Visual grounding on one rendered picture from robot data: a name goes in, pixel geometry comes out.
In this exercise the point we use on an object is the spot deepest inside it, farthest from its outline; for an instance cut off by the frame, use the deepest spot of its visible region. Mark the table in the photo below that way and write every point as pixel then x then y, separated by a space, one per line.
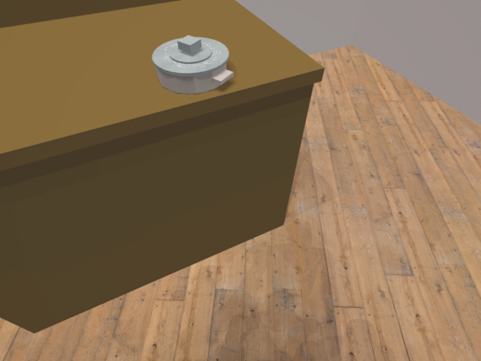
pixel 109 181

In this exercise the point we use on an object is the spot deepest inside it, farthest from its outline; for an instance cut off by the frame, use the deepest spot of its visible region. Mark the lid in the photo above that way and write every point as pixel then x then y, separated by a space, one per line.
pixel 210 57

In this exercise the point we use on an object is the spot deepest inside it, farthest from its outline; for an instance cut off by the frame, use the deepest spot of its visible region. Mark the pot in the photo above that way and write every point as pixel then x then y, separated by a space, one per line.
pixel 194 84

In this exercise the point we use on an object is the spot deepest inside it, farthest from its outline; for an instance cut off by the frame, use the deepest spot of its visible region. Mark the knob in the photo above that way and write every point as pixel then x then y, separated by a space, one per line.
pixel 189 44

